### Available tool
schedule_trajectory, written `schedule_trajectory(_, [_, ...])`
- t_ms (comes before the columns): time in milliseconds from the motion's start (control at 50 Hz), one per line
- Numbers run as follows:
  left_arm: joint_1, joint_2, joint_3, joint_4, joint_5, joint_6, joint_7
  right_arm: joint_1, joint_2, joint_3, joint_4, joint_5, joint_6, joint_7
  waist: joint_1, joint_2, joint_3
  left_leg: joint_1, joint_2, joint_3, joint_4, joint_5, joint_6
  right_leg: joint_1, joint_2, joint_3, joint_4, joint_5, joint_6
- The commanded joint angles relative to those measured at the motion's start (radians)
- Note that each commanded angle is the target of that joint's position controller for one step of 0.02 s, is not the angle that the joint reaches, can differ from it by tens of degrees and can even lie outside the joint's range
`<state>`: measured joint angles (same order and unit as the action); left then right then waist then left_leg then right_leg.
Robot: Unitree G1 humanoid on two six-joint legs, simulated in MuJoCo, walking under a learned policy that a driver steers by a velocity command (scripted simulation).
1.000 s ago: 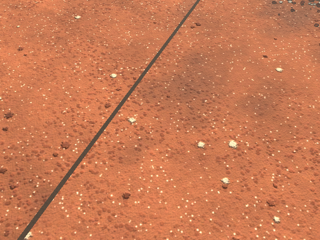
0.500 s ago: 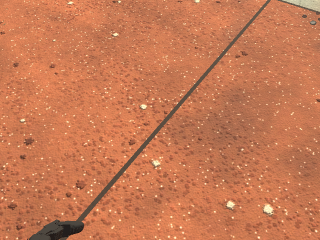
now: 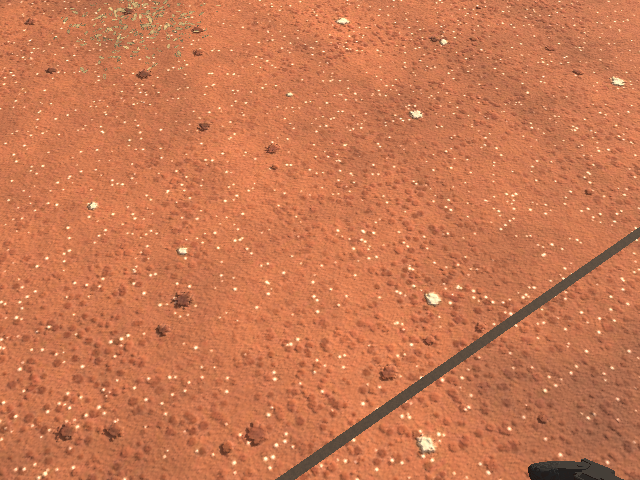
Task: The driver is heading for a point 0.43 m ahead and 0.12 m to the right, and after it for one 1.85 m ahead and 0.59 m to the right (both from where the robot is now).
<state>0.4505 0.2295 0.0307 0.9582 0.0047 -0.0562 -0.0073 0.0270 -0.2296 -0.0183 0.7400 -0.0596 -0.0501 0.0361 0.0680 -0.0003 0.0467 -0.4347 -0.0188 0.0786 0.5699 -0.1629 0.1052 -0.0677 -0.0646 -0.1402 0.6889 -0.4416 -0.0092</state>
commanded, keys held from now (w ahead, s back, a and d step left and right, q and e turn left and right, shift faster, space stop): w+e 0.42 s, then e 0.36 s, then no key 0.22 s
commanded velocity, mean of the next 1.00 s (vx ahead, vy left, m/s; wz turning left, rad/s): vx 0.32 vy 0.00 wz -0.40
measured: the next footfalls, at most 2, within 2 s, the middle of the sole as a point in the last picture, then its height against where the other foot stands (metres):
right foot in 0.50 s outside the picture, level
left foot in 1.08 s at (332, 446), level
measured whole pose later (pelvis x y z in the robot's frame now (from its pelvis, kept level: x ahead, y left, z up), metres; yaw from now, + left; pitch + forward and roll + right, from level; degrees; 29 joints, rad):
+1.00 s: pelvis +0.40 -0.05 +0.02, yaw -29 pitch +1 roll +0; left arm 0.27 0.28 0.06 0.82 0.03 0.02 0.01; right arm 0.17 -0.26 -0.03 0.78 -0.01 0.03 -0.03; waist 0.04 0.02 0.04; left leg -0.44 0.02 -0.03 0.77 -0.33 -0.02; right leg -0.20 0.15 0.12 0.43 -0.22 -0.10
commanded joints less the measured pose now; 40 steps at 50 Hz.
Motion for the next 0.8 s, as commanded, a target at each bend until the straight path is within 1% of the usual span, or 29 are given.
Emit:
schedule_trajectory(20, [-0.043,0.157,0.038,-0.105,0.002,-0.005,0.006,0.369,-0.255,-0.083,0.060,0.038,0.006,-0.035,-0.175,0.093,-0.240,0.672,0.416,-0.581,-0.269,-0.014,0.182,-0.609,0.037,0.186,0.601,-0.036,-0.056])
schedule_trajectory(40, [-0.078,0.125,0.031,-0.110,-0.006,-0.010,0.000,0.295,-0.185,-0.063,0.057,0.038,-0.003,-0.035,-0.137,0.074,-0.119,0.523,0.368,-0.438,-0.299,0.038,0.147,-0.595,0.002,0.192,0.551,0.043,-0.062])
schedule_trajectory(60, [-0.068,0.106,0.030,-0.093,-0.008,-0.007,-0.002,0.247,-0.128,-0.047,0.059,0.035,-0.012,-0.032,-0.098,0.053,-0.057,0.414,0.317,-0.336,-0.344,0.075,0.097,-0.543,-0.025,0.188,0.479,0.093,-0.061])
schedule_trajectory(80, [-0.053,0.099,0.032,-0.079,0.009,0.007,-0.005,0.223,-0.097,-0.038,0.066,0.040,-0.021,-0.033,-0.069,0.075,-0.024,0.344,0.278,-0.262,-0.375,0.101,0.062,-0.498,-0.037,0.189,0.436,0.120,-0.054])
schedule_trajectory(100, [-0.023,0.083,0.031,-0.060,0.021,0.022,-0.012,0.218,-0.085,-0.034,0.071,0.039,-0.030,-0.035,-0.055,0.093,-0.023,0.307,0.259,-0.214,-0.397,0.119,0.047,-0.457,-0.035,0.185,0.428,0.147,-0.046])
schedule_trajectory(120, [-0.023,0.076,0.033,-0.057,0.023,0.031,-0.019,0.235,-0.084,-0.034,0.080,0.038,-0.041,-0.036,-0.050,0.085,-0.026,0.303,0.253,-0.187,-0.412,0.159,0.047,-0.453,-0.027,0.181,0.434,0.170,-0.044])
schedule_trajectory(140, [-0.037,0.068,0.035,-0.061,0.021,0.037,-0.025,0.249,-0.094,-0.037,0.091,0.043,-0.050,-0.037,-0.041,0.078,-0.018,0.307,0.250,-0.154,-0.425,0.195,0.046,-0.476,-0.026,0.180,0.429,0.199,-0.041])
schedule_trajectory(180, [-0.107,0.059,0.037,-0.082,0.020,0.043,-0.032,0.278,-0.105,-0.042,0.109,0.045,-0.060,-0.039,-0.046,0.071,0.008,0.324,0.248,-0.095,-0.448,0.229,0.043,-0.551,-0.034,0.179,0.402,0.271,-0.033])
schedule_trajectory(220, [-0.179,0.056,0.036,-0.104,0.021,0.044,-0.036,0.307,-0.097,-0.040,0.124,0.044,-0.061,-0.042,-0.058,0.066,0.031,0.348,0.242,-0.046,-0.456,0.260,0.040,-0.615,-0.035,0.173,0.349,0.340,-0.026])
schedule_trajectory(280, [-0.285,0.040,0.026,-0.143,0.022,0.039,-0.045,0.326,-0.091,-0.036,0.142,0.044,-0.060,-0.046,-0.073,0.063,0.053,0.364,0.223,0.035,-0.449,0.328,0.027,-0.615,-0.022,0.129,0.185,0.438,-0.024])
schedule_trajectory(320, [-0.358,0.029,0.015,-0.171,0.025,0.037,-0.052,0.356,-0.103,-0.037,0.158,0.045,-0.059,-0.053,-0.093,0.063,0.063,0.393,0.232,0.072,-0.444,0.384,0.019,-0.591,-0.011,0.081,0.080,0.470,-0.035])
schedule_trajectory(360, [-0.414,0.028,0.009,-0.197,0.027,0.036,-0.057,0.396,-0.114,-0.038,0.179,0.043,-0.054,-0.060,-0.109,0.057,0.073,0.456,0.250,0.098,-0.420,0.462,0.013,-0.581,0.003,0.041,0.002,0.455,-0.058])
schedule_trajectory(380, [-0.427,0.032,0.009,-0.207,0.028,0.036,-0.058,0.407,-0.121,-0.039,0.187,0.041,-0.050,-0.063,-0.109,0.057,0.071,0.492,0.258,0.112,-0.395,0.528,0.008,-0.570,0.016,0.024,-0.026,0.430,-0.073])
schedule_trajectory(420, [-0.402,0.047,0.014,-0.209,0.030,0.037,-0.054,0.402,-0.145,-0.043,0.193,0.038,-0.042,-0.071,-0.086,0.075,0.037,0.551,0.269,0.145,-0.293,0.804,-0.006,-0.499,0.066,-0.014,-0.055,0.344,-0.112])
schedule_trajectory(440, [-0.356,0.056,0.018,-0.198,0.034,0.037,-0.049,0.390,-0.159,-0.046,0.193,0.037,-0.035,-0.077,-0.063,0.090,0.014,0.569,0.269,0.159,-0.199,0.974,-0.012,-0.449,0.103,-0.035,-0.057,0.290,-0.132])
schedule_trajectory(460, [-0.267,0.068,0.026,-0.175,0.038,0.032,-0.043,0.375,-0.173,-0.051,0.190,0.035,-0.026,-0.080,-0.027,0.096,-0.033,0.567,0.267,0.165,-0.054,1.071,-0.013,-0.363,0.141,-0.043,-0.075,0.256,-0.154])
schedule_trajectory(480, [-0.152,0.093,0.039,-0.141,0.045,0.020,-0.035,0.366,-0.181,-0.053,0.183,0.039,-0.018,-0.080,0.016,0.090,-0.101,0.521,0.260,0.160,0.139,1.011,-0.019,-0.224,0.165,-0.020,-0.137,0.282,-0.179])
schedule_trajectory(500, [-0.026,0.140,0.061,-0.108,0.059,0.008,-0.021,0.336,-0.183,-0.054,0.165,0.053,-0.019,-0.075,0.091,0.041,-0.174,0.359,0.222,0.171,0.416,0.726,-0.051,-0.003,0.111,0.071,-0.234,0.424,-0.224])
schedule_trajectory(520, [-0.045,0.284,0.097,-0.119,0.060,0.011,-0.009,0.418,-0.053,-0.029,0.106,0.066,-0.025,-0.059,-0.004,-0.214,-0.285,-0.069,0.044,0.159,0.809,-0.340,-0.111,0.363,-0.242,0.503,-0.134,0.981,-0.373])
schedule_trajectory(540, [0.003,0.308,0.110,-0.132,0.003,0.023,-0.008,0.372,-0.128,-0.043,0.085,0.062,-0.021,-0.062,0.043,-0.095,-0.426,-0.167,-0.032,-0.063,0.979,-0.432,-0.124,0.416,-0.324,0.739,-0.208,1.165,-0.489])
schedule_trajectory(560, [-0.074,0.280,0.104,-0.141,-0.009,0.031,0.004,0.302,-0.116,-0.037,0.063,0.061,-0.025,-0.063,0.018,-0.031,-0.301,-0.228,0.041,-0.123,0.946,-0.318,-0.118,0.307,-0.301,0.593,-0.247,1.165,-0.454])
schedule_trajectory(580, [-0.140,0.211,0.086,-0.148,-0.014,0.036,0.008,0.272,-0.113,-0.033,0.056,0.058,-0.031,-0.064,-0.009,0.005,-0.170,-0.225,0.073,-0.114,0.852,-0.256,-0.117,0.160,-0.249,0.514,-0.291,1.090,-0.398])
schedule_trajectory(600, [-0.187,0.164,0.073,-0.154,-0.015,0.039,0.012,0.262,-0.119,-0.038,0.060,0.046,-0.023,-0.065,-0.046,0.037,-0.090,-0.192,0.093,-0.114,0.774,-0.234,-0.124,0.043,-0.188,0.449,-0.329,1.033,-0.344])
schedule_trajectory(620, [-0.215,0.139,0.064,-0.160,-0.019,0.042,0.017,0.274,-0.120,-0.040,0.055,0.028,-0.003,-0.062,-0.076,0.031,-0.069,-0.135,0.099,-0.116,0.716,-0.224,-0.136,-0.048,-0.143,0.401,-0.357,1.010,-0.321])
schedule_trajectory(640, [-0.222,0.137,0.060,-0.163,-0.013,0.039,0.015,0.295,-0.110,-0.040,0.057,0.022,0.019,-0.060,-0.093,0.023,-0.077,-0.087,0.096,-0.114,0.669,-0.220,-0.146,-0.097,-0.122,0.372,-0.365,1.016,-0.304])
schedule_trajectory(660, [-0.214,0.153,0.063,-0.162,-0.007,0.032,0.010,0.305,-0.097,-0.038,0.053,0.021,0.035,-0.059,-0.103,0.021,-0.094,-0.066,0.087,-0.106,0.632,-0.215,-0.154,-0.117,-0.104,0.357,-0.360,1.058,-0.296])
schedule_trajectory(700, [-0.203,0.189,0.073,-0.164,0.002,0.025,0.005,0.305,-0.083,-0.035,0.043,0.026,0.050,-0.059,-0.109,0.002,-0.123,-0.060,0.077,-0.095,0.566,-0.179,-0.164,-0.131,-0.077,0.336,-0.348,1.094,-0.280])
schedule_trajectory(740, [-0.188,0.196,0.075,-0.170,0.003,0.030,0.007,0.263,-0.091,-0.037,0.022,0.027,0.058,-0.061,-0.095,-0.030,-0.135,-0.086,0.077,-0.095,0.509,-0.136,-0.170,-0.123,-0.060,0.345,-0.343,1.047,-0.256])
schedule_trajectory(800, [-0.165,0.196,0.075,-0.178,0.003,0.046,0.012,0.191,-0.108,-0.040,-0.006,0.032,0.069,-0.064,-0.069,-0.062,-0.134,-0.121,0.078,-0.107,0.432,-0.092,-0.173,-0.094,-0.051,0.384,-0.345,0.891,-0.223])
